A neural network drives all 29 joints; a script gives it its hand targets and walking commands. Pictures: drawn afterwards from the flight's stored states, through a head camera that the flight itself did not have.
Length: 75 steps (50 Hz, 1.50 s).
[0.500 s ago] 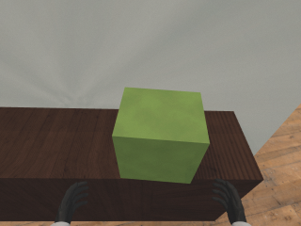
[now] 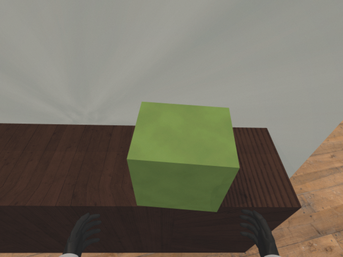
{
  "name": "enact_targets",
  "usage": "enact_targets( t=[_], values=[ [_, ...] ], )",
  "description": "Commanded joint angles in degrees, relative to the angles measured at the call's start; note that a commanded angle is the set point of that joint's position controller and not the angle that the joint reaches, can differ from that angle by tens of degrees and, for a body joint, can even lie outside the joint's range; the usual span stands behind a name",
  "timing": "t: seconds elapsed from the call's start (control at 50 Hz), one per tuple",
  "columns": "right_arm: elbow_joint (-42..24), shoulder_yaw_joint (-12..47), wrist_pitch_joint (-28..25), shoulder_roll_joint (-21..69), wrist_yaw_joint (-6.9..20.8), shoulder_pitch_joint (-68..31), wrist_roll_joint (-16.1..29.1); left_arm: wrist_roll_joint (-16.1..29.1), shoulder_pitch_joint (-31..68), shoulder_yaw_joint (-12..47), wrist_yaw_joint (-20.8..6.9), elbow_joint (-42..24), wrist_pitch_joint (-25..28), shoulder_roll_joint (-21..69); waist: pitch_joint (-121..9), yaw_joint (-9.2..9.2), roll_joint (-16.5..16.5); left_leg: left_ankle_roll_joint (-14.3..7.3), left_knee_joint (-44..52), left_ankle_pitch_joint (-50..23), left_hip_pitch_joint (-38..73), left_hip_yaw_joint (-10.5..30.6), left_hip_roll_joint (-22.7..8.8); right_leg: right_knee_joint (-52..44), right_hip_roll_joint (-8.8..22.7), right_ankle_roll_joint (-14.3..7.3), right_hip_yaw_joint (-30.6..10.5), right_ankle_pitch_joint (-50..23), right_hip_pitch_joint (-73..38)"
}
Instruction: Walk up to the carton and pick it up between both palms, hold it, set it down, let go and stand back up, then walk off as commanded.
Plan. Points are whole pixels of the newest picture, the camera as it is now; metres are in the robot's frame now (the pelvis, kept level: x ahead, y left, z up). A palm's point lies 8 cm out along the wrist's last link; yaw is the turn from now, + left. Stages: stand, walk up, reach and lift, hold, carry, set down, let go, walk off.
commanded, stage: set down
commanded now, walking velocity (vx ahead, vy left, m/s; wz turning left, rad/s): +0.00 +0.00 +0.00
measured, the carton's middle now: (180, 159) +0.40 -0.02 -0.03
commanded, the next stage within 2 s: let go in 0.48 s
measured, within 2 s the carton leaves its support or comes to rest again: neither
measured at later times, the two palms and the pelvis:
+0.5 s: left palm (78, 252) +0.16 +0.22 -0.08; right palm (265, 253) +0.16 -0.21 -0.07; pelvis +0.00 +0.00 +0.00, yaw +0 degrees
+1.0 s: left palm out of the picture +0.15 +0.24 -0.08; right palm out of the picture +0.14 -0.23 -0.08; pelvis +0.00 +0.00 +0.00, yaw +0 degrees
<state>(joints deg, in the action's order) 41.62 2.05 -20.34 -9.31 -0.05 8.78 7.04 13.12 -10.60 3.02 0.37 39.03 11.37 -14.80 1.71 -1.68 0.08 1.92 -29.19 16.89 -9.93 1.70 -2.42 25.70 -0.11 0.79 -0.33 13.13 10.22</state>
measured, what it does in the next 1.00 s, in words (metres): stands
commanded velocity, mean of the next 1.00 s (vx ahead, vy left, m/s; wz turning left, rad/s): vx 0.00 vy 0.00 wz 0.00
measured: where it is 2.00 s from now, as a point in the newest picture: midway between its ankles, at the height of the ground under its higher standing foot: outside the picture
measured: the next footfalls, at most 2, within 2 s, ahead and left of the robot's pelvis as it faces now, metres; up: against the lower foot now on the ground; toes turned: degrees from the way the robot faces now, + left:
none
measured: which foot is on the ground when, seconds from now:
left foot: down 0.00-1.00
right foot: down 0.00-1.00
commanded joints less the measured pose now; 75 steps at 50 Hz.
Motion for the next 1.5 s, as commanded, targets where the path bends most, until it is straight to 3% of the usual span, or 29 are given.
enact_targets(
  t=[0.0, 0.12, 0.2, 0.22, 0.34, 0.4, 0.46, 0.54, 0.66, 0.68, 0.7, 0.74, 0.82, 0.88, 0.9, 0.92, 0.94, 0.98, 1.0, 1.08, 1.12, 1.14, 1.18, 1.26, 1.3, 1.36, 1.4, 1.42, 1.48],
  values=[
    [-5.4, -5.2, -1.2, -5.3, 0.0, -3.1, -1.4, -6.3, 2.7, -1.9, 0.5, -16.3, 0.6, -4.0, -4.9, 2.79, -5.1, 2.4, 8.4, -18.6, 7.6, -3.9, 2.4, -6.2, -2.5, -2.5, 2.1, -8.8, -3.7],
    [-4.4, -5.6, 1.9, -6.5, -0.5, -5.8, -2.9, -8.9, 4.4, -2.8, 0.6, -14.8, -5.5, -4.2, -1.3, 3.19, -4.1, 1.6, 9.6, -13.7, 6.5, -4.7, 2.5, -7.2, -2.2, -2.2, 2.3, -5.7, -2.8],
    [-7.8, -7.0, 3.6, -6.3, -0.2, -6.3, -3.5, -8.2, 6.4, -3.0, 1.7, -20.6, -7.1, -4.0, -1.8, 3.56, -5.0, 1.5, 10.2, -11.7, 4.9, -4.7, 1.9, -6.4, -2.3, -2.4, 2.9, -4.2, -4.2],
    [-10.2, -6.5, 3.5, -4.6, -0.8, -5.2, -4.0, -7.5, 5.3, -2.9, 1.2, -18.9, -7.3, -4.6, -1.8, 3.2, -1.8, 0.8, 9.8, -10.8, 4.5, -5.0, 2.3, -6.7, -1.7, -1.8, 2.6, -4.6, -4.0],
    [-5.0, -7.2, 5.5, -5.4, -0.3, -6.0, -5.2, -10.4, 6.0, -3.7, 1.2, -16.3, -11.4, -4.2, -1.2, 3.47, -5.8, 1.3, 10.7, -10.2, 3.9, -5.2, 2.2, -6.3, -2.1, -2.3, 2.8, -4.5, -5.2],
    [-10.9, -7.4, 4.9, -5.3, -0.8, -5.0, -5.7, -9.6, 5.9, -4.0, 0.9, -20.9, -11.4, -5.2, -3.9, 3.35, -2.6, 1.1, 9.8, -14.8, 6.7, -5.7, 2.5, -6.2, -2.2, -1.6, 3.5, -8.5, -4.8],
    [-10.6, -7.2, 4.9, -5.0, -0.6, -4.4, -5.0, -9.7, 6.1, -4.0, 1.2, -21.7, -11.6, -4.3, -3.1, 3.11, -4.3, 1.4, 9.8, -14.7, 7.0, -5.8, 2.4, -6.5, -1.9, -1.8, 2.9, -7.9, -4.5],
    [-5.6, -7.2, 7.0, -5.1, -0.5, -5.8, -7.0, -11.1, 6.6, -3.8, 0.5, -14.8, -14.6, -3.4, 0.3, 2.62, -3.4, 1.1, 10.7, -9.1, 5.3, -6.0, 2.3, -6.7, -2.2, -2.0, 3.4, -3.3, -4.0],
    [-10.3, -7.5, 6.7, -5.2, -0.3, -5.4, -7.3, -11.3, 6.6, -5.4, 1.1, -21.0, -15.2, -4.5, -3.4, 3.51, -3.5, 1.5, 9.9, -14.0, 5.7, -6.8, 2.8, -5.8, -2.4, -1.8, 3.4, -7.6, -6.4],
    [-6.8, -7.4, 7.2, -6.0, -0.2, -5.5, -7.3, -11.7, 6.2, -4.7, 0.8, -17.4, -15.8, -3.4, -0.5, 3.35, -3.6, 1.7, 10.4, -12.6, 5.7, -6.6, 2.8, -6.1, -2.3, -1.6, 3.4, -5.5, -3.8],
    [-9.8, -7.9, 7.0, -5.8, -0.1, -6.5, -7.3, -11.8, 7.4, -5.0, 1.3, -21.1, -15.7, -3.7, -2.8, 3.76, -4.5, 1.8, 10.6, -13.0, 5.9, -6.6, 2.6, -5.7, -2.6, -1.9, 3.9, -5.0, -5.2],
    [-9.1, -7.4, 7.4, -5.8, -0.3, -5.4, -7.5, -11.3, 6.6, -4.6, 0.8, -18.3, -16.0, -3.8, -1.8, 2.92, -1.9, 1.4, 10.1, -12.3, 5.5, -6.8, 2.7, -5.7, -2.2, -1.5, 3.7, -5.8, -4.3],
    [-6.4, -6.8, 7.8, -5.9, 0.0, -5.6, -7.7, -12.3, 6.6, -5.0, 0.8, -16.8, -17.1, -3.4, -1.4, 3.17, -4.2, 1.6, 10.6, -12.4, 5.0, -7.1, 2.6, -5.5, -2.6, -1.7, 3.7, -5.5, -5.0],
    [-6.4, -7.4, 8.4, -6.1, 0.2, -5.4, -8.2, -12.4, 6.6, -4.9, 0.7, -17.5, -17.3, -2.9, -1.0, 3.04, -3.1, 1.5, 11.0, -11.8, 5.4, -7.4, 2.8, -5.8, -2.3, -1.7, 3.6, -4.5, -4.7],
    [-0.5, -6.9, 12.2, -20.6, -1.1, 0.8, -9.7, -16.0, 2.7, -9.0, 1.4, -9.5, -13.7, -12.9, -0.6, 2.87, -1.1, -0.3, 5.7, -18.1, -3.3, 0.5, -1.9, -0.6, 4.5, -2.8, -3.3, -15.7, -3.1],
    [-0.7, -6.7, 14.3, -19.6, -1.4, 0.8, -9.3, -15.6, 1.4, -8.9, 1.6, -7.8, -12.3, -15.4, -2.0, 2.27, 2.4, -1.2, 6.0, -15.6, -1.5, 1.0, -2.2, -0.6, 5.1, -2.7, -3.1, -16.0, -2.3],
    [-1.0, -6.2, 15.6, -19.3, -1.6, -0.7, -9.5, -15.5, 2.0, -8.4, 1.3, -6.6, -11.9, -14.2, -0.8, 1.6, -0.6, -1.5, 6.3, -10.7, -2.9, -0.1, -2.0, -1.0, 5.4, -2.4, -4.1, -14.5, -1.7],
    [-0.4, -5.7, 16.5, -19.2, -1.5, -0.2, -9.6, -16.1, 4.7, -7.6, 1.3, -5.8, -11.2, -13.2, -1.0, 0.79, -0.6, -2.3, 7.4, -7.1, -4.6, 0.9, -1.9, -1.3, 5.2, -2.7, -4.0, -8.3, -2.5],
    [0.0, -5.9, 16.6, -20.4, -1.7, -1.0, -9.7, -15.4, 3.6, -7.6, 0.4, -6.2, -10.9, -11.9, -3.2, 2.36, -1.3, -2.8, 7.8, -4.3, -4.5, 1.6, -2.3, -1.4, 4.9, -2.4, -4.1, -7.4, -3.0],
    [0.6, -4.9, 17.1, -19.1, -0.6, 0.2, -9.3, -15.8, 3.0, -7.1, -0.3, -4.7, -9.7, -12.8, -0.5, 1.91, 0.8, -3.1, 8.2, -1.5, -6.3, 2.5, -2.5, -2.4, 4.8, -2.7, -4.7, -1.9, -1.6],
    [0.0, -4.8, 17.5, -20.0, -0.4, -1.7, -9.6, -15.5, 2.8, -7.7, -0.2, -4.8, -9.8, -14.9, 1.4, 2.09, -3.7, -3.4, 8.0, -0.6, -8.0, 2.0, -2.1, -3.7, 5.5, -3.1, -5.8, -3.2, -1.3],
    [0.4, -4.6, 17.5, -20.0, -0.1, -0.9, -9.2, -15.7, 2.9, -7.8, -0.1, -4.0, -9.4, -15.0, -2.0, 2.22, -0.2, -3.3, 8.2, -2.5, -6.6, 2.5, -2.3, -2.7, 5.4, -3.1, -5.5, -3.7, -3.7],
    [0.8, -5.0, 17.6, -21.5, 0.0, 0.1, -9.4, -15.5, 2.4, -7.6, -0.1, -3.9, -9.5, -16.0, -4.1, 1.5, 0.4, -3.3, 7.6, -3.4, -4.2, 2.4, -2.4, -2.3, 5.4, -2.7, -4.7, -5.4, -3.9],
    [0.8, -5.2, 18.3, -23.5, -0.3, 0.5, -8.8, -15.1, 3.4, -7.9, -0.5, -4.0, -9.8, -17.2, -3.9, 0.7, -1.1, -3.0, 6.6, -9.0, -3.6, 1.6, -2.1, -2.1, 6.0, -3.2, -5.2, -12.0, -4.7],
    [0.7, -4.5, 18.2, -22.3, 0.0, -0.4, -9.1, -14.7, 0.3, -7.4, -0.2, -3.3, -9.7, -16.1, -3.7, 2.47, -2.8, -3.7, 7.5, -10.9, -4.3, 2.4, -2.9, -1.7, 5.9, -2.7, -5.0, -12.9, -5.5],
    [1.0, -5.1, 18.1, -23.4, -0.1, 0.8, -8.6, -15.2, 2.3, -7.4, -0.3, -3.0, -9.6, -17.0, -2.0, 1.11, -1.5, -3.3, 7.5, -10.2, -4.1, 2.4, -3.0, -2.1, 5.6, -2.9, -4.6, -10.8, -4.0],
    [1.3, -4.6, 18.2, -23.1, -0.3, 0.6, -8.7, -15.1, 2.3, -7.3, -0.4, -3.2, -9.4, -17.4, -3.5, 1.8, -3.2, -3.1, 7.6, -11.7, -4.2, 2.1, -3.0, -1.5, 5.8, -2.6, -4.5, -12.5, -5.7],
    [0.9, -4.6, 18.2, -22.4, -0.2, -0.5, -8.7, -15.2, 2.0, -7.4, -0.3, -2.0, -9.5, -16.9, -4.2, 1.61, -0.2, -3.5, 7.1, -11.2, -3.4, 2.7, -3.3, -1.7, 5.9, -3.0, -4.5, -11.8, -5.8],
    [1.9, -5.0, 18.5, -24.0, -0.4, -0.4, -8.5, -14.9, 1.4, -7.3, -0.2, -2.1, -9.5, -16.7, -5.0, 1.64, -2.6, -3.6, 7.6, -14.7, -0.9, 3.2, -3.5, -1.3, 5.4, -3.2, -4.1, -13.5, -4.7]
  ],
)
